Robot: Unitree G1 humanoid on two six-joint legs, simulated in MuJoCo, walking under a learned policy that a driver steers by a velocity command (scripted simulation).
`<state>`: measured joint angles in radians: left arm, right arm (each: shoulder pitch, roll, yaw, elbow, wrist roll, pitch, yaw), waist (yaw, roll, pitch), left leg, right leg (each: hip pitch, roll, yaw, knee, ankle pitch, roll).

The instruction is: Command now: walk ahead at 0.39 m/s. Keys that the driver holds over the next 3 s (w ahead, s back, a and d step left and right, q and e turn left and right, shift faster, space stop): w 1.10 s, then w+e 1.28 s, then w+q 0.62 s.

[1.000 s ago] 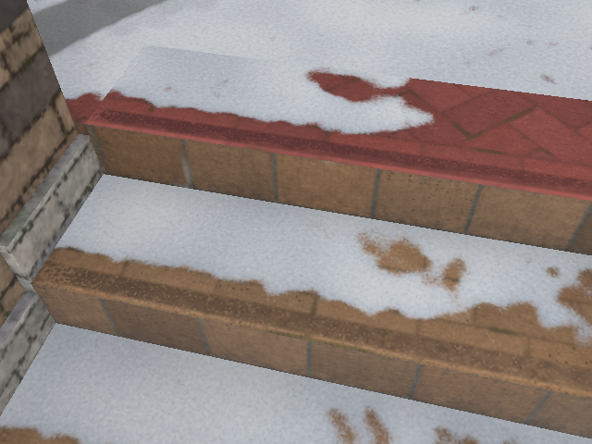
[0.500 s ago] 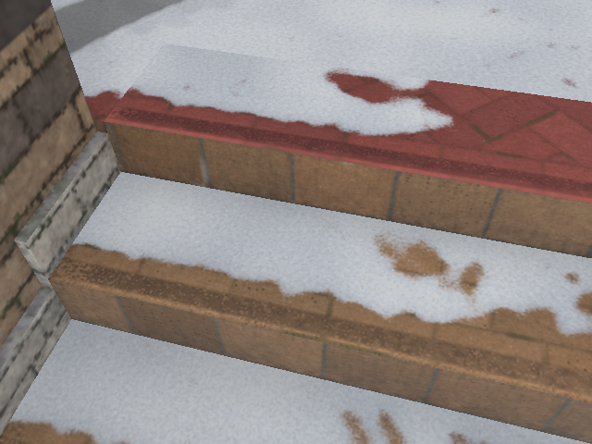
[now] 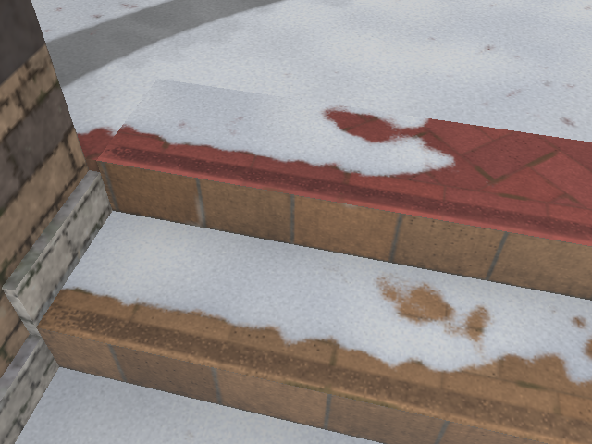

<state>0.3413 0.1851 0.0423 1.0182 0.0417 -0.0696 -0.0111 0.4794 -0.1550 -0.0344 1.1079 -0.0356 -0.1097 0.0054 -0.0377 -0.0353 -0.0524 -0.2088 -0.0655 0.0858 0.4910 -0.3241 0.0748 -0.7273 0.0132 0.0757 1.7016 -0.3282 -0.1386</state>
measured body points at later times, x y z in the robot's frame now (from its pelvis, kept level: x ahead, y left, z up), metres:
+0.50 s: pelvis +0.25 -0.05 +0.12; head +0.25 -0.05 +0.57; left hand +0.22 +0.19 -0.04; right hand +0.40 -0.27 +0.01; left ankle +0.24 +0.09 -0.39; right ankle +0.27 -0.10 -0.58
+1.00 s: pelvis +0.59 -0.01 +0.24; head +0.61 -0.03 +0.69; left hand +0.53 +0.22 +0.10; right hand +0.74 -0.22 +0.11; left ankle +0.66 +0.06 -0.43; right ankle +0.42 -0.15 -0.29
